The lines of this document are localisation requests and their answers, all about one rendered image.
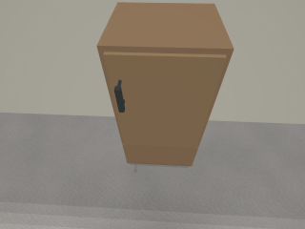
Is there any cupboard door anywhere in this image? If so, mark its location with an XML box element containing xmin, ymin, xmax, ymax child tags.
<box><xmin>103</xmin><ymin>52</ymin><xmax>227</xmax><ymax>148</ymax></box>

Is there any handle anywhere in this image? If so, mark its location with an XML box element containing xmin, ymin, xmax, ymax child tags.
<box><xmin>114</xmin><ymin>79</ymin><xmax>125</xmax><ymax>113</ymax></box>

